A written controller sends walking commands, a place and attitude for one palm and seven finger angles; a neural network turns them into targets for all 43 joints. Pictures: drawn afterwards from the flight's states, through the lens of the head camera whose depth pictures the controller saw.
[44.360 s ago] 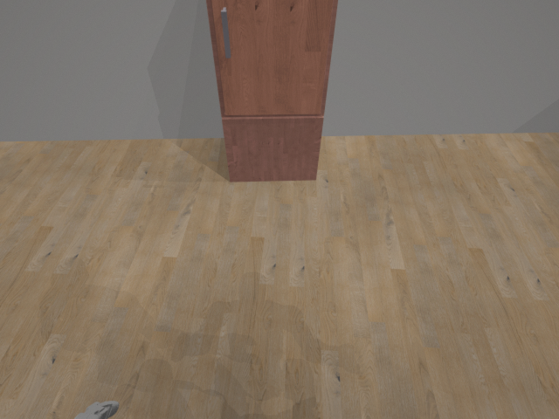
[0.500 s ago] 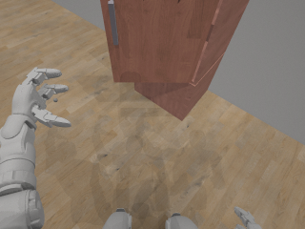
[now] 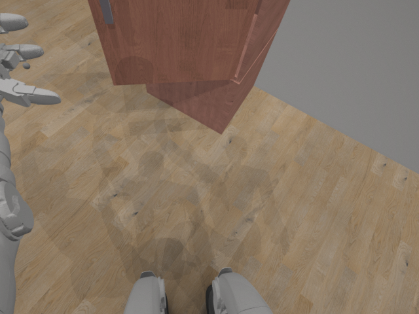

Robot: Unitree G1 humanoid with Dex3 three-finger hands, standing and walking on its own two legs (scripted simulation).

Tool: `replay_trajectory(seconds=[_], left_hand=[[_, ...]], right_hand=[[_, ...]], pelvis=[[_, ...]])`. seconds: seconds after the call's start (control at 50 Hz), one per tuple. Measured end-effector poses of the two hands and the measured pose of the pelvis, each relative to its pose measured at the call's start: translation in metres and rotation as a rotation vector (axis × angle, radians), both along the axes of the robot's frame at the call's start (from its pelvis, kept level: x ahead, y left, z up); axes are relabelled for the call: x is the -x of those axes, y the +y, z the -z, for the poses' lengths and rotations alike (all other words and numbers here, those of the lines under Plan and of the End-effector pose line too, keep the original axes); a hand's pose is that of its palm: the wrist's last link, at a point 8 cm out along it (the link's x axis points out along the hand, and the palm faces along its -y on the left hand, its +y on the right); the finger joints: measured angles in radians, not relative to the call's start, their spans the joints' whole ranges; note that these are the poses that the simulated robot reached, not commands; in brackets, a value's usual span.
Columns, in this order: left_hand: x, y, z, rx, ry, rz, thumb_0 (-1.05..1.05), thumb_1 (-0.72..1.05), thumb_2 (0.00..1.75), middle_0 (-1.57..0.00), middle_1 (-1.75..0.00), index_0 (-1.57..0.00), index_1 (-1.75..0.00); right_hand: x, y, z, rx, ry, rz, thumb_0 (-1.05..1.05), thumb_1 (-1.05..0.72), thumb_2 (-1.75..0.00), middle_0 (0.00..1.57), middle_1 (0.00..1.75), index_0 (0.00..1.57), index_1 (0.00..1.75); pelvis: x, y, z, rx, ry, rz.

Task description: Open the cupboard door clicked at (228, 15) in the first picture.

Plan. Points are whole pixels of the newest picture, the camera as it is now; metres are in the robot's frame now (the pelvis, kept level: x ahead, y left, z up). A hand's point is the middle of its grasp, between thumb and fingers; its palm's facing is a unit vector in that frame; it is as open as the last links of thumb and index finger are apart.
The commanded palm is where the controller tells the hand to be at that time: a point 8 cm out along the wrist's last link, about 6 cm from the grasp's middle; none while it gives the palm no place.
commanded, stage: move the hooked fingers beside the handle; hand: left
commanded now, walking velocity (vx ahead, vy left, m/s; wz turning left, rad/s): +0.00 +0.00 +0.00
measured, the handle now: out of the picture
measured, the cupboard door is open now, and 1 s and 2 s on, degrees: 41 41 41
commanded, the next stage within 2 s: none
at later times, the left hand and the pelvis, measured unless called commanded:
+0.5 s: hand (61, 20) +0.65 +0.22 +0.08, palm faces +0.07 -1.00 -0.02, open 14.0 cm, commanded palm +0.68 +0.23 +0.08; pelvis +0.00 +0.02 -0.03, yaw -3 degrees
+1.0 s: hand out of the picture +0.72 +0.23 +0.08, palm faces +0.10 -1.00 +0.00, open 14.0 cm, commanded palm +0.74 +0.19 +0.08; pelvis +0.03 +0.03 -0.03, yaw -6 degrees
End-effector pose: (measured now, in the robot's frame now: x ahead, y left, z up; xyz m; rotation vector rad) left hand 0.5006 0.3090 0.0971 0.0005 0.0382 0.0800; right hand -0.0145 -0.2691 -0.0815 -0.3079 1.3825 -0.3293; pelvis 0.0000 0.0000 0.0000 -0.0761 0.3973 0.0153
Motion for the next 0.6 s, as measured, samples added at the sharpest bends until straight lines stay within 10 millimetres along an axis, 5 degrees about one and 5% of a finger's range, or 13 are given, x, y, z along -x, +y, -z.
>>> replay_trajectory(seconds=[0.38,0.6], left_hand=[[-0.096,-0.029,0.005,0.008,-0.004,0.013,-0.01,-0.5,0.3,-0.3,-1.2,-0.3,-1.2],[-0.146,-0.032,0.011,-0.014,-0.014,0.004,-0.01,-0.5,0.3,-0.3,-1.2,-0.3,-1.2]], right_hand=[[0.058,0.035,-0.002,0.007,0.202,0.072,0.0,-0.91,-0.9,0.2,0.3,0.2,0.3],[0.099,0.072,-0.013,-0.018,0.343,0.187,0.0,-0.91,-0.9,0.2,0.3,0.2,0.3]], pelvis=[[0.0,0.014,0.02,0.044,0.138,0.002],[-0.008,0.02,0.03,0.07,0.218,0.019]])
